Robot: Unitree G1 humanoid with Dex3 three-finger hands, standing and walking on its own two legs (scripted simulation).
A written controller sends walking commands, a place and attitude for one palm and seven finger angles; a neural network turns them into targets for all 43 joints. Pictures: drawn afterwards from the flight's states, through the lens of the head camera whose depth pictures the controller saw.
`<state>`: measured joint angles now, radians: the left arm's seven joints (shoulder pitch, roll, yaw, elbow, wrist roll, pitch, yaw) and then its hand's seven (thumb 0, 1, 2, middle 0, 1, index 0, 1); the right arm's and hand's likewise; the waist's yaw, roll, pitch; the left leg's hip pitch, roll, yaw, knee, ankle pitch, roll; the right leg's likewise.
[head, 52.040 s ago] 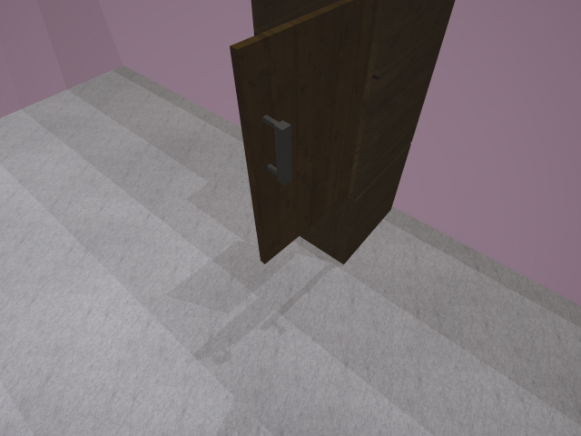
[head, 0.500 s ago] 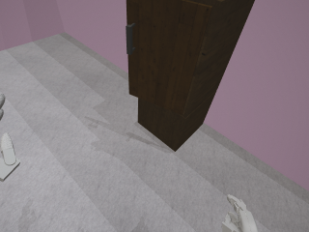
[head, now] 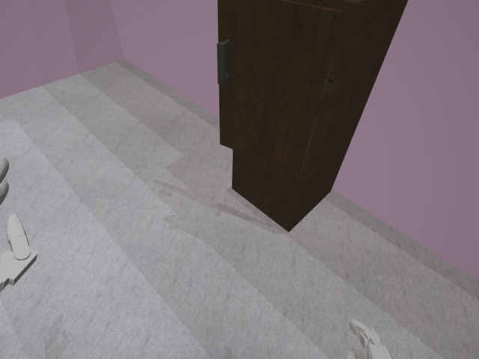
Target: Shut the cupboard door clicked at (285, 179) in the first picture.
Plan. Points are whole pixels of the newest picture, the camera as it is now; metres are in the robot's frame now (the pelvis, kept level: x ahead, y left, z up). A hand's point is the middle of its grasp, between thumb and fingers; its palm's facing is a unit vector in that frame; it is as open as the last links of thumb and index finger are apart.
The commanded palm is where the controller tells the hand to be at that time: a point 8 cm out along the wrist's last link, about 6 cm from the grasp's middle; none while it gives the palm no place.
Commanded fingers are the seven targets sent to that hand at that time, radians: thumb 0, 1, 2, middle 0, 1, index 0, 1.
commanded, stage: stop stepping back and stand still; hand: left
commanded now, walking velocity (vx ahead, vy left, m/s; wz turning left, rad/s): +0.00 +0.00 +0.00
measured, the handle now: (225, 62) +0.99 +0.10 +0.04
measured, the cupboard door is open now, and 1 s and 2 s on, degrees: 16 16 16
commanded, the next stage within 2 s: let the arm hang, fingers relaxed in 0.16 s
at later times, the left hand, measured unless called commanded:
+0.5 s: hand out of the picture +0.12 +0.18 -0.13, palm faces -0.06 -0.96 -0.27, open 7.4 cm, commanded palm none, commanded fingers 0.00 0.90 0.90 -0.20 -0.30 -0.20 -0.30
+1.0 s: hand out of the picture -0.01 +0.17 -0.17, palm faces +0.02 -0.97 -0.23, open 7.4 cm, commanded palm none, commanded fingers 0.00 0.90 0.90 -0.20 -0.30 -0.20 -0.30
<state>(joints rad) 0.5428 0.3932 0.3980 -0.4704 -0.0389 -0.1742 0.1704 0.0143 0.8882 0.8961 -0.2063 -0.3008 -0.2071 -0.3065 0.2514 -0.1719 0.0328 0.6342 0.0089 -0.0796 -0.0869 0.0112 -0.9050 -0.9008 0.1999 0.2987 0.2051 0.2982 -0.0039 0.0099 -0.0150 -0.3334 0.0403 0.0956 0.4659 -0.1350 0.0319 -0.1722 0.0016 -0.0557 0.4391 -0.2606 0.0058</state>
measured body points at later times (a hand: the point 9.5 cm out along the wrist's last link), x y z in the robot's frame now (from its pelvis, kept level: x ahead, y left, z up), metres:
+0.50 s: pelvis +0.00 -0.01 -0.01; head +0.02 -0.02 +0.44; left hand +0.13 +0.23 -0.11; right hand +0.13 -0.28 -0.13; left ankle +0.08 +0.09 -0.74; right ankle -0.02 -0.12 -0.74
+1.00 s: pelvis +0.02 -0.02 +0.00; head +0.02 -0.03 +0.45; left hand -0.01 +0.22 -0.15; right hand +0.01 -0.24 -0.16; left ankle +0.08 +0.09 -0.74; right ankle -0.02 -0.12 -0.74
